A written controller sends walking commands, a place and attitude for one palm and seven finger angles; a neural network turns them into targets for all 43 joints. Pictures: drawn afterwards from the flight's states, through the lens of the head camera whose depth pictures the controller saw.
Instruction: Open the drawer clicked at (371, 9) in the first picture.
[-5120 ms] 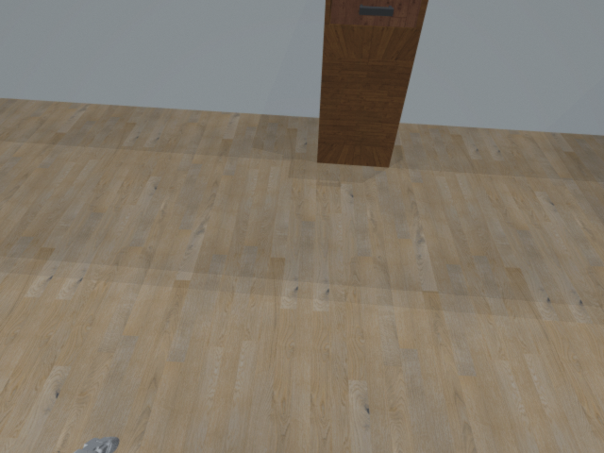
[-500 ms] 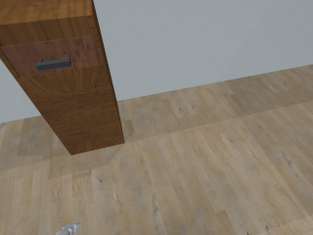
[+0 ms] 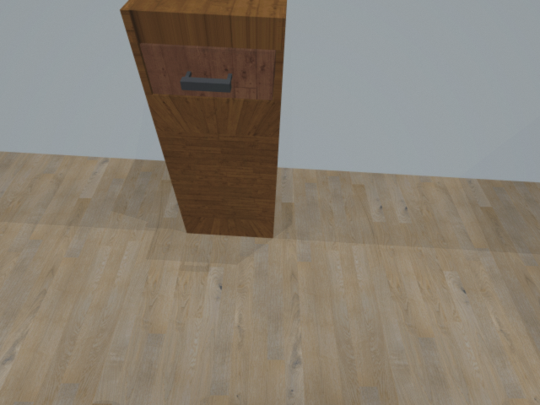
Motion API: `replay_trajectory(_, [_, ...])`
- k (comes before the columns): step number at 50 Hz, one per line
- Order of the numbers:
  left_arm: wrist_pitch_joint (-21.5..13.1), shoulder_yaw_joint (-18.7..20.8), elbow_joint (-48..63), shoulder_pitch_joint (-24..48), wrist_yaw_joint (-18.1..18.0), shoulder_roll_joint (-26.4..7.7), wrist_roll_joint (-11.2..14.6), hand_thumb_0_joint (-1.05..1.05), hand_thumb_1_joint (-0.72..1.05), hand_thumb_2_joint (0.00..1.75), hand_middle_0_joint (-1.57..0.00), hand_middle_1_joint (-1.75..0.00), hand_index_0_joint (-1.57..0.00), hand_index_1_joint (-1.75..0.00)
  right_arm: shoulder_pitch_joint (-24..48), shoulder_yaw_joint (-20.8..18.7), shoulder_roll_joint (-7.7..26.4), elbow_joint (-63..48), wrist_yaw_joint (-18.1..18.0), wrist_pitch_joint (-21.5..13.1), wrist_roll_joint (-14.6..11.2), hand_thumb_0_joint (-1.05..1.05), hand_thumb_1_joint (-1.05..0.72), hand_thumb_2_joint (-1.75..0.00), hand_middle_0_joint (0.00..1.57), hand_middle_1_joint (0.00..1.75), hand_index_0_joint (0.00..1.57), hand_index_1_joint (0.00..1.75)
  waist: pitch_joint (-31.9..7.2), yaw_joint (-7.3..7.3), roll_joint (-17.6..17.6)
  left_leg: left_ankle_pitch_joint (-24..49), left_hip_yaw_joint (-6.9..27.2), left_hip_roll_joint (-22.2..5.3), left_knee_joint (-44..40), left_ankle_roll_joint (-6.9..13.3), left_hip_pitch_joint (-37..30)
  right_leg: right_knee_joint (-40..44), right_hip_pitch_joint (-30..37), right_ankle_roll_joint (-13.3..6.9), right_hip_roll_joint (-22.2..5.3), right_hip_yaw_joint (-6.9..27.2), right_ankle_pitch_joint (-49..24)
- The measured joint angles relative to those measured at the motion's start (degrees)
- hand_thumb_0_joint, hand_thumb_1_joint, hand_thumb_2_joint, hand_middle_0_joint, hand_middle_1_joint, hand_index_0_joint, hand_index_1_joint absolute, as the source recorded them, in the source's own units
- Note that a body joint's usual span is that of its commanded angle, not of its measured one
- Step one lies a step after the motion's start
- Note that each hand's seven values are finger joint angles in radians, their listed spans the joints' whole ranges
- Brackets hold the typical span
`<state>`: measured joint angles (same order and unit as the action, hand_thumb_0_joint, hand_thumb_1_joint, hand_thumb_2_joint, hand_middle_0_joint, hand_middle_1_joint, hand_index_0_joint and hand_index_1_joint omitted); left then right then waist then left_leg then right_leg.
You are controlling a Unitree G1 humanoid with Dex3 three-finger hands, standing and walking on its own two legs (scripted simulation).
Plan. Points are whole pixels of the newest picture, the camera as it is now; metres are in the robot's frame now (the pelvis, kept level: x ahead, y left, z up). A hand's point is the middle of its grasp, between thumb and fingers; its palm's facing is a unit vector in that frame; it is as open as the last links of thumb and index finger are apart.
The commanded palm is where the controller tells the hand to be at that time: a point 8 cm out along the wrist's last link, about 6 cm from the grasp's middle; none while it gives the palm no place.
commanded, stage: take the last steps up to it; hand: left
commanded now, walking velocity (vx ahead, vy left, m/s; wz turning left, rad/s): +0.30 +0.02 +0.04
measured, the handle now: (207, 80) +0.85 +0.26 +0.02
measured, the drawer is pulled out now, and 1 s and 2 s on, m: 0.00 0.00 0.00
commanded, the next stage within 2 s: come to a stop and stand still in 0.90 s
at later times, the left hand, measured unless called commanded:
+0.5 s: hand (188, 364) +0.21 +0.17 -0.16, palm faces +0.04 -0.98 -0.21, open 7.4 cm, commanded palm none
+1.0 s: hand (168, 345) +0.24 +0.22 -0.18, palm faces +0.07 -0.99 -0.14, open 7.4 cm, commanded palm none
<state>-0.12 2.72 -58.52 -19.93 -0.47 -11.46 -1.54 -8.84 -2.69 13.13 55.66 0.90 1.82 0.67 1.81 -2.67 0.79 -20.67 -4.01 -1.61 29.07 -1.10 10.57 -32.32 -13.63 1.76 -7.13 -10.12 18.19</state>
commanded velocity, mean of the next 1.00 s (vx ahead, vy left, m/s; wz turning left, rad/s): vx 0.24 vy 0.00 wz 0.00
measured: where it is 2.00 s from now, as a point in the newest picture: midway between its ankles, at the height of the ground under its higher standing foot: (262, 396)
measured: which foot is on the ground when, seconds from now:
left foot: down 0.00-0.42, up 0.44-0.84, down 0.86-1.00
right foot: down 0.00-0.00, up 0.02-0.38, down 0.40-0.88, up 0.90-1.00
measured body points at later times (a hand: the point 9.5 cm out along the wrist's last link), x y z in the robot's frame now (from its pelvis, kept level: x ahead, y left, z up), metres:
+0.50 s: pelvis +0.13 -0.02 -0.01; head +0.15 -0.03 +0.44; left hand +0.20 +0.22 -0.15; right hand +0.05 -0.24 -0.17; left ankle +0.00 +0.11 -0.66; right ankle +0.18 -0.10 -0.73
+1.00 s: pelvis +0.28 +0.05 +0.01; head +0.29 +0.08 +0.45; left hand +0.23 +0.27 -0.17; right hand +0.35 -0.18 -0.13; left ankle +0.31 +0.13 -0.73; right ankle +0.22 -0.08 -0.66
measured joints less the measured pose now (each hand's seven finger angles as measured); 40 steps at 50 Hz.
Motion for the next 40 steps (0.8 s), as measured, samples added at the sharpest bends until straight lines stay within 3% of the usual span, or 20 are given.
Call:
replay_trajectory(3, [1.7,0.7,-2.3,-0.8,0.1,-1.6,-0.1,0.0,0.9,0.9,-0.2,-0.3,-0.2,-0.3,0.0,0.6,-1.9,-0.2,-0.4,-1.7,0.5,0.01,-0.91,-0.9,0.19,0.3,0.2,0.29,0.0,-0.29,1.7,1.1,-0.7,0.8,1.3,1.9,-0.6,-12.6,-4.6,-0.1,0.4,3.3,8.9])
replay_trajectory(5, [2.2,0.8,-3.5,-0.6,0.5,-2.1,-0.2,0.01,0.91,0.9,-0.2,-0.3,-0.2,-0.3,-1.5,1.1,-3.0,0.0,-0.9,-2.5,0.5,0.0,-0.91,-0.9,0.19,0.3,0.2,0.29,-0.3,0.25,1.5,0.9,-0.5,0.9,-0.7,2.4,-2.5,-20.9,-8.3,-0.4,1.3,4.6,7.8])
replay_trajectory(8, [1.6,0.6,-3.7,0.5,1.1,-2.0,-0.2,0.01,0.91,0.9,-0.2,-0.3,-0.2,-0.3,-4.3,0.9,-3.7,1.3,-1.9,-3.3,0.2,0.0,-0.93,-0.9,0.2,0.3,0.2,0.3,-0.5,0.87,1.0,2.6,0.1,1.5,-5.5,2.5,-5.9,-26.0,-12.5,-0.1,1.4,5.4,3.0])
replay_trajectory(12, [1.0,0.3,-2.6,3.0,1.4,-1.2,-0.1,0.01,0.91,0.9,-0.2,-0.3,-0.2,-0.3,-8.0,0.9,-3.4,4.0,-2.0,-3.8,0.2,0.0,-0.94,-0.9,0.2,0.3,0.2,0.3,-0.1,1.45,0.4,3.2,0.5,2.2,-9.7,2.8,-9.5,-22.6,-14.9,0.5,1.0,5.7,-0.4])
replay_trajectory(18, [0.3,0.0,-0.9,7.8,1.7,0.4,0.2,0.01,0.91,0.9,-0.2,-0.3,-0.2,-0.3,-12.6,0.7,-3.4,7.9,-2.0,-3.5,0.6,0.0,-0.92,-0.9,0.2,0.3,0.2,0.3,1.3,3.45,-0.6,-0.6,0.1,2.1,-9.0,1.5,-12.9,-8.8,-12.2,-0.6,2.1,4.4,-2.4])
replay_trajectory(20, [-0.8,0.0,-0.2,8.9,1.8,0.7,0.2,0.0,0.91,0.9,-0.2,-0.3,-0.2,-0.3,-14.2,0.6,-3.3,9.0,-2.0,-3.4,0.5,0.0,-0.92,-0.9,0.2,0.3,0.2,0.3,1.6,4.08,-1.3,-4.0,0.2,1.3,-4.9,0.7,-12.6,-3.0,-8.9,-1.5,3.4,3.5,-4.2])
replay_trajectory(21, [-1.7,0.0,0.0,9.6,1.8,0.9,0.0,0.0,0.91,0.9,-0.2,-0.3,-0.2,-0.3,-14.7,0.5,-3.3,9.6,-1.9,-3.3,0.3,0.0,-0.92,-0.9,0.2,0.3,0.2,0.3,2.0,4.13,-1.8,-6.2,0.3,0.5,0.4,0.8,-10.9,-2.5,-8.2,-3.0,3.9,3.0,-6.5])
replay_trajectory(23, [-3.3,0.0,0.6,10.5,1.4,1.5,0.2,0.0,0.91,0.9,-0.2,-0.3,-0.2,-0.3,-14.5,0.4,-3.3,10.5,-1.7,-2.6,-0.2,0.01,-0.92,-0.9,0.2,0.3,0.2,0.29,2.8,4.14,-2.6,-8.7,1.7,-0.1,18.0,1.9,-3.9,-5.0,-7.7,-4.8,4.4,1.9,-4.7])
replay_trajectory(25, [-3.8,-0.2,0.7,10.1,0.9,2.1,0.5,0.0,0.91,0.9,-0.2,-0.3,-0.2,-0.3,-13.6,0.0,-3.3,10.8,-1.3,-2.0,-0.2,0.01,-0.91,-0.9,0.2,0.3,0.2,0.29,2.6,3.85,-2.6,-5.9,2.2,-0.5,32.1,2.5,3.4,-3.7,-5.5,-5.2,4.9,1.3,-3.2])
replay_trajectory(27, [-3.8,-0.3,0.1,8.9,0.2,2.8,0.5,0.0,0.91,0.9,-0.2,-0.3,-0.2,-0.3,-12.2,-0.3,-3.1,10.2,-1.0,-1.7,0.2,0.01,-0.91,-0.9,0.2,0.3,0.2,0.29,1.9,3.85,-2.8,-1.1,1.7,-1.9,37.3,2.2,9.2,-0.1,-2.7,-4.8,5.5,1.0,-3.9])
replay_trajectory(33, [-3.7,-0.2,-3.0,4.5,-0.4,2.4,0.2,-0.01,0.94,0.9,-0.2,-0.3,-0.2,-0.3,-7.3,-0.7,-3.5,6.4,-0.4,-1.8,0.5,0.01,-0.91,-0.9,0.19,0.3,0.19,0.29,-0.5,3.91,-2.3,5.7,-0.1,-5.4,27.2,-0.1,17.7,8.8,3.7,-4.5,6.5,0.9,-5.6])
replay_trajectory(40, [-3.3,-0.3,-5.6,-0.2,0.2,3.1,-0.1,0.0,0.92,0.9,-0.2,-0.3,-0.2,-0.3,-2.8,-0.8,-3.0,4.4,0.3,-2.3,0.3,0.01,-0.94,-0.9,0.19,0.3,0.2,0.29,-0.6,1.34,-1.2,7.1,-1.6,-4.8,11.1,0.0,14.9,10.2,8.3,-2.2,6.1,1.5,-2.6])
